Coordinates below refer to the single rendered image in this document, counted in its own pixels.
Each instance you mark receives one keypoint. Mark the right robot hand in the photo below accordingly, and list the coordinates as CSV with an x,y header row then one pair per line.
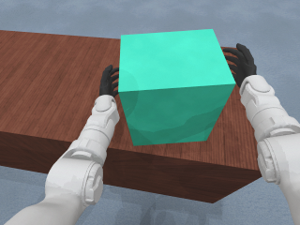
x,y
244,63

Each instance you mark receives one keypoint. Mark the left robot hand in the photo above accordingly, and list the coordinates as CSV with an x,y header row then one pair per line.
x,y
106,83

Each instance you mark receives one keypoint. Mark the left robot upper arm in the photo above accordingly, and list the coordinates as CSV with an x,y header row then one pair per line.
x,y
73,184

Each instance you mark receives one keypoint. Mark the left robot forearm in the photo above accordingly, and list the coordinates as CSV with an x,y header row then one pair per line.
x,y
96,135

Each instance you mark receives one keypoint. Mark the right robot forearm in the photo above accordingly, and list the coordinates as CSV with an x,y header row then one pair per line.
x,y
263,109

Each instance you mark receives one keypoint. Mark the right robot upper arm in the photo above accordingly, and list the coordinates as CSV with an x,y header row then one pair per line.
x,y
279,163

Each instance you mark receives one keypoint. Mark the pedestal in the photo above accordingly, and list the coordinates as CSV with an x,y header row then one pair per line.
x,y
48,87

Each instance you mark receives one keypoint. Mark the carton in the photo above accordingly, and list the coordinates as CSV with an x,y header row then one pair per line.
x,y
173,86

